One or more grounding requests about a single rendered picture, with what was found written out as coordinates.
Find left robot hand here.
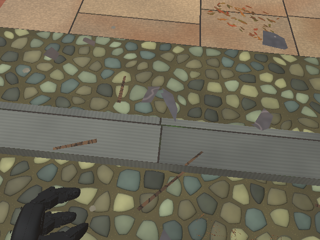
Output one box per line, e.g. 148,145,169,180
10,186,89,240

